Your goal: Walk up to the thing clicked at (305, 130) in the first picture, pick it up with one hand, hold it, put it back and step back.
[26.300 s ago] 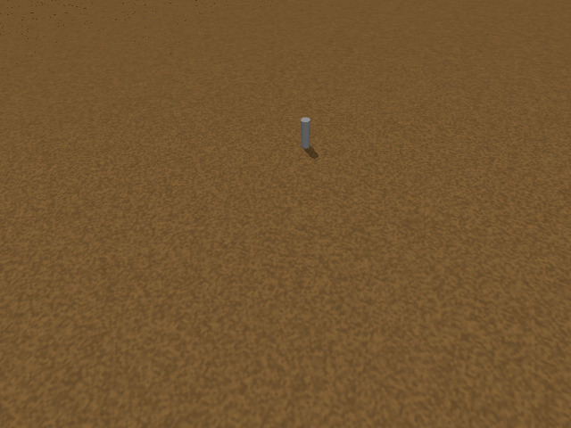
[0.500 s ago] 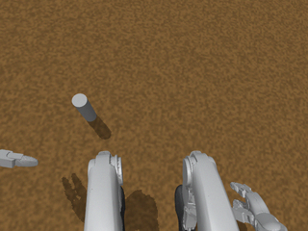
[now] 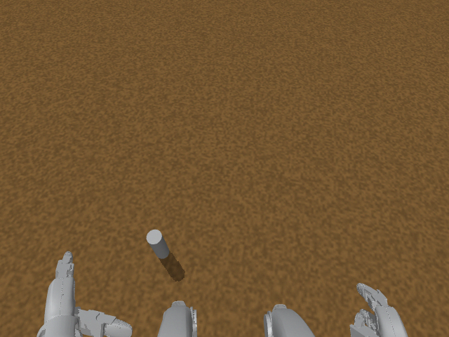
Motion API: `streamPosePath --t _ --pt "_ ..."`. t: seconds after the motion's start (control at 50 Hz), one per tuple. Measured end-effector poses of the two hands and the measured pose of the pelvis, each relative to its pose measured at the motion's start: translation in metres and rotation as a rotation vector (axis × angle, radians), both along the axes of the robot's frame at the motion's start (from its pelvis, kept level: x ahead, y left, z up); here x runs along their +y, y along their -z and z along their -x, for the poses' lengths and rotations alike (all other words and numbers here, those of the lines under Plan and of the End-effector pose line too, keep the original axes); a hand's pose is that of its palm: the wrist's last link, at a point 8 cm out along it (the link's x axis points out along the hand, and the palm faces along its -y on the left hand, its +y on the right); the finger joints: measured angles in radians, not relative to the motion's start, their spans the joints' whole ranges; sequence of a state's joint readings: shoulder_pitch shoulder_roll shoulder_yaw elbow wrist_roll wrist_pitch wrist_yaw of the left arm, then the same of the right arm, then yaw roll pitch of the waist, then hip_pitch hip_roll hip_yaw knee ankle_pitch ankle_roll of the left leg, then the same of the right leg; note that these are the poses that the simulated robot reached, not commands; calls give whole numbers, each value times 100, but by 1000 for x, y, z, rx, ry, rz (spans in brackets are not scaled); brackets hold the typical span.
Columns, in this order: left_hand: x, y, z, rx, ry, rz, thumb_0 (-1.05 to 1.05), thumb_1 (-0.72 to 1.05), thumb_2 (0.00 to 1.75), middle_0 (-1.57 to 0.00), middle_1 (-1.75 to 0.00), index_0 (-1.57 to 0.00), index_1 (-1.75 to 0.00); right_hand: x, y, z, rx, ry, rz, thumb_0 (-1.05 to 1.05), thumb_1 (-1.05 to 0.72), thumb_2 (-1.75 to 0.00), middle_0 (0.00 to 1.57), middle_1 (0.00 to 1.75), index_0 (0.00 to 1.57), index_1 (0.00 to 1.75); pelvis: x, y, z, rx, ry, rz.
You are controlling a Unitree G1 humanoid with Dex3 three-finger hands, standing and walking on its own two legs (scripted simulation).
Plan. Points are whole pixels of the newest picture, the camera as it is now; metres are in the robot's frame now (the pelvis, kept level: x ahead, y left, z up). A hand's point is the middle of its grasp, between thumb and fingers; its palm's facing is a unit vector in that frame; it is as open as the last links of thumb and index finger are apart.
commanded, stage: home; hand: left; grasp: from the side
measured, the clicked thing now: (158, 245) +0.47 +0.24 -0.56
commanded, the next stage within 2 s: stand in 1.88 s
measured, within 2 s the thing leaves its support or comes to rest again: neither
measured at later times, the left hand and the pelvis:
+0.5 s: hand (102, 323) +0.18 +0.19 +0.02, palm faces +0.15 -0.94 -0.30, open 17.6 cm; pelvis +0.02 +0.00 +0.07, yaw +2 degrees
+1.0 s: hand (111, 326) +0.18 +0.18 +0.02, palm faces +0.13 -0.95 -0.30, open 17.5 cm; pelvis +0.02 -0.01 +0.08, yaw +1 degrees
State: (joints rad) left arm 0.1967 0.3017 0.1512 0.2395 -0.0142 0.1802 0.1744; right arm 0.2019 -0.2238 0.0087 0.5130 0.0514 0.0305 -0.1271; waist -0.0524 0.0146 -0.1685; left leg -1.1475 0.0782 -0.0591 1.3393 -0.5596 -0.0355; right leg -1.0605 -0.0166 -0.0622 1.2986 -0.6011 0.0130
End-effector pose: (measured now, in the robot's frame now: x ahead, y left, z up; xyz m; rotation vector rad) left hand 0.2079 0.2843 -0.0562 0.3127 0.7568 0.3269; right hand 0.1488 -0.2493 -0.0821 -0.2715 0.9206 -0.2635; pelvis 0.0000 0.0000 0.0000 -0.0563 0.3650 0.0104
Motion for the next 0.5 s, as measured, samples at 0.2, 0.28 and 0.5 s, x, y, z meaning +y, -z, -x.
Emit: streamPosePath --t 0.2,0.28,0.5 --pt "-34 -75 20 -19 41 57 -1 -55 4 -5 -5 -5 -5 13 -62 -7 -122 30 -5 1 -90 -90 20 30 20 30 6 -52 -21 -127 -12 -8" --pt "-43 -96 27 -50 57 72 -1 -55 4 -5 -5 -5 -5 20 -75 -17 -180 18 -15 1 -90 -90 20 30 20 30 8 -62 -26 -164 -14 -12" --pt "-48 -104 46 -30 40 92 -1 -57 3 -5 -5 -5 -5 25 -94 -40 -270 -54 -20 1 -90 -90 20 30 20 30 4 -71 -23 -214 -22 -21"
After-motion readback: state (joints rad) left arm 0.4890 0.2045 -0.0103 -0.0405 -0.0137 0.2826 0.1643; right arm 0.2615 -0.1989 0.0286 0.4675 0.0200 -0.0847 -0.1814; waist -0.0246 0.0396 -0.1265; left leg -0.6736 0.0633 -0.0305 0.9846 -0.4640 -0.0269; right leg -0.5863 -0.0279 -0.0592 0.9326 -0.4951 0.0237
